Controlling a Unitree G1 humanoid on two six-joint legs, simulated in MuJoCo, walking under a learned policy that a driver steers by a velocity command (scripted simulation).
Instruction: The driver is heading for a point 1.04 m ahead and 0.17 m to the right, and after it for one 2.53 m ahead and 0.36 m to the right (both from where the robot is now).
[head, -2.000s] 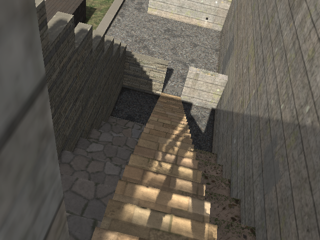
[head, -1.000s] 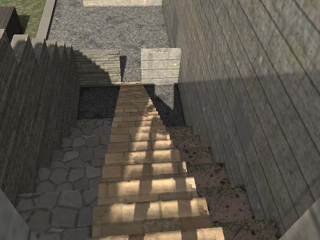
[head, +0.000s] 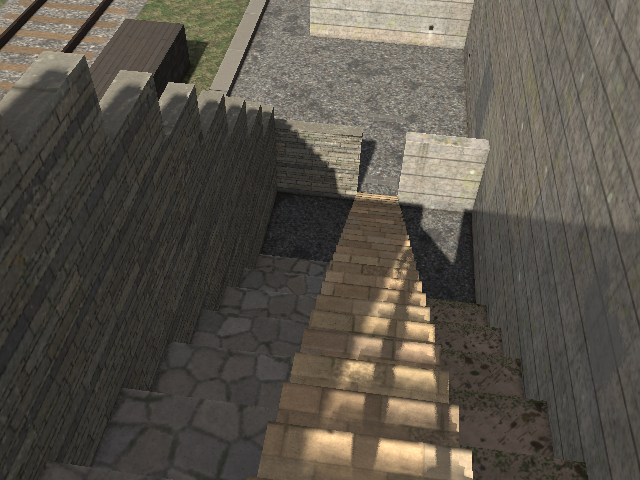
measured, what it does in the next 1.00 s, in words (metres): goes down: right foot 0.19 m lower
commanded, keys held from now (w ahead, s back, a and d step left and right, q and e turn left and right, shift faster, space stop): w+e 0.48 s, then w+q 0.52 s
